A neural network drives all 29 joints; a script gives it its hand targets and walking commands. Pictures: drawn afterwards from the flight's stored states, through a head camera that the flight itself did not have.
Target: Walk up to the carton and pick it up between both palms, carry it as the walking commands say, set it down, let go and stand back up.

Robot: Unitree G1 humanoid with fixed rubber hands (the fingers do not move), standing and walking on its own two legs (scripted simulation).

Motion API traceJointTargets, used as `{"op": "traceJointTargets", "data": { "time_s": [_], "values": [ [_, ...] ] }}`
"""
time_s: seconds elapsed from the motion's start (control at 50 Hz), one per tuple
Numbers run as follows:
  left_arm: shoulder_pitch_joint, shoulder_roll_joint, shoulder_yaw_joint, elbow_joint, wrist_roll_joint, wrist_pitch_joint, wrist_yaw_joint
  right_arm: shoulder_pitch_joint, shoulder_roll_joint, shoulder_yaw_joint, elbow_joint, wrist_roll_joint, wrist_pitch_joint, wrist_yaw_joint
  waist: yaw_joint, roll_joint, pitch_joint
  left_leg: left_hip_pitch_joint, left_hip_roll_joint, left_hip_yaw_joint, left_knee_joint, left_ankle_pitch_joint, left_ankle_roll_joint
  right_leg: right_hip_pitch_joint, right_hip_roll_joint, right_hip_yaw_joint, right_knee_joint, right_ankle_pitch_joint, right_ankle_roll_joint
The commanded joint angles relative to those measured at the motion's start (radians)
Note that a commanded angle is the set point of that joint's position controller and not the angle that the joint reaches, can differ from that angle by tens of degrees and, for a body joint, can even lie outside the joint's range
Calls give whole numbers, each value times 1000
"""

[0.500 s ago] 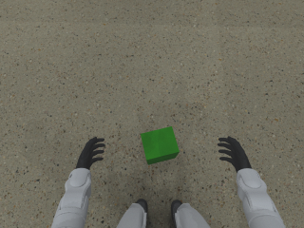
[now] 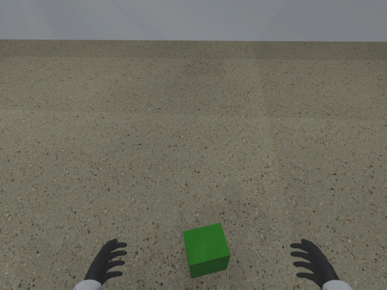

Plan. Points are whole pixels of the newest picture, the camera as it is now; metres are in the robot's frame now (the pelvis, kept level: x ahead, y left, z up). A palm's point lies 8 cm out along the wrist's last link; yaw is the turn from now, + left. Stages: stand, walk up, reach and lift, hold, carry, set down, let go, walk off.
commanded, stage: let go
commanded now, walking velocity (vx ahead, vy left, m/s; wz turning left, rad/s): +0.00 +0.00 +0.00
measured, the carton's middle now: (205, 251) +0.40 -0.01 -0.66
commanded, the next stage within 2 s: stand in 0.22 s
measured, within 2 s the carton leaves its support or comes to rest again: neither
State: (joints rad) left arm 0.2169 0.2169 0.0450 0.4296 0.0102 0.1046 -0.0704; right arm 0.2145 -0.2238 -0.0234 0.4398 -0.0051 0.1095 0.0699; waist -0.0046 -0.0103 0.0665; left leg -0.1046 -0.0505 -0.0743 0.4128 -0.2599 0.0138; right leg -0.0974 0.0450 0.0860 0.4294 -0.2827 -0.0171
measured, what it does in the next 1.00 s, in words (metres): stands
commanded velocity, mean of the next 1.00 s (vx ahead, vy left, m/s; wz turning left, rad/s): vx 0.00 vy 0.00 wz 0.00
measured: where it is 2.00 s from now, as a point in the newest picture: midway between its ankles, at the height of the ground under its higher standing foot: outside the picture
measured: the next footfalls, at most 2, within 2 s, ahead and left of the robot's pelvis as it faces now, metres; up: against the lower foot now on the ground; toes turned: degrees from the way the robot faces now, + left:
none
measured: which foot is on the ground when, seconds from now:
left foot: down 0.00-1.00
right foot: down 0.00-1.00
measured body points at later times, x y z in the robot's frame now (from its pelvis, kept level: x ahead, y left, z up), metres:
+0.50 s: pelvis -0.01 +0.01 +0.00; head +0.00 +0.01 +0.45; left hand +0.12 +0.30 -0.10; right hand +0.14 -0.28 -0.10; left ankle -0.02 +0.11 -0.74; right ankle -0.03 -0.11 -0.74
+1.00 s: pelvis +0.01 +0.00 +0.00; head +0.01 +0.01 +0.45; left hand +0.12 +0.31 -0.11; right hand +0.13 -0.30 -0.11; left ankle -0.02 +0.11 -0.74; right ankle -0.03 -0.11 -0.74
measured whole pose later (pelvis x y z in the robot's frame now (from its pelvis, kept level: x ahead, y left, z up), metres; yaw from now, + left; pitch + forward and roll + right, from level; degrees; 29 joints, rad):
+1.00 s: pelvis +0.01 +0.00 +0.00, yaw +0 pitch -2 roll +0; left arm 0.15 0.36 0.01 0.89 0.03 0.01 0.03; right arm 0.13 -0.36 0.00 0.91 -0.03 0.00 -0.04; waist 0.01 0.00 0.02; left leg -0.12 -0.05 -0.08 0.41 -0.26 0.02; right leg -0.09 0.04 0.08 0.40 -0.27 -0.01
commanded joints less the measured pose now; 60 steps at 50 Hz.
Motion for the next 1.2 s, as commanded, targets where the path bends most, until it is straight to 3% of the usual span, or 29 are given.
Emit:
{"op": "traceJointTargets", "data": {
  "time_s": [0.0, 0.2, 0.22, 0.26, 0.3, 0.46, 0.72, 0.88, 1.18],
  "values": [
    [-34, 86, 24, -94, 7, 12, 1, -43, -83, -31, -89, -6, 10, 2, 1, 8, -30, 49, 15, 47, -40, 244, -27, -19, -14, -61, -54, 241, 42],
    [-55, 110, 34, -118, 5, 24, 17, -59, -94, -33, -125, -10, 52, -17, 3, 11, -31, 57, 23, 31, -15, 250, -29, -5, -11, -40, -39, 204, 45],
    [-63, 221, 46, 42, 22, -16, 66, -90, -200, -55, 36, -20, -2, -69, 25, -15, -18, -79, 55, 7, 20, 148, -46, -107, -44, -24, -38, 128, 51],
    [-46, 213, 39, 69, 34, -52, 87, -63, -193, -57, 70, -38, -46, -95, 8, 1, -28, -80, 68, -20, 3, 19, -35, -136, -62, 17, -46, -1, 35],
    [-57, 198, 34, 94, 36, -69, 90, -79, -188, -56, 105, -40, -72, -97, 11, 24, -29, -109, 78, -44, -13, -48, -22, -142, -59, 27, -37, -31, 22],
    [-59, 239, 22, 212, 30, -102, 97, -88, -228, -48, 226, -33, -108, -99, 7, 22, -105, -48, 100, -71, 11, 167, -10, -95, -82, 52, -22, 150, 13],
    [-59, 277, 9, 348, 20, -108, 102, -88, -275, -26, 351, -25, -120, -107, 10, 17, -109, -1, 117, -81, -3, 346, -6, -23, -102, 56, -34, 317, 12],
    [-78, 285, 3, 400, 17, -108, 103, -104, -286, -17, 401, -21, -121, -110, 11, 14, -106, 14, 123, -83, -23, 359, -6, -2, -110, 60, -54, 339, 11],
    [-99, 305, 0, 465, 14, -114, 99, -122, -305, -8, 460, -18, -126, -106, 11, 11, -79, 10, 130, -90, -73, 269, 1, -1, -123, 78, -107, 275, 3]
  ]
}}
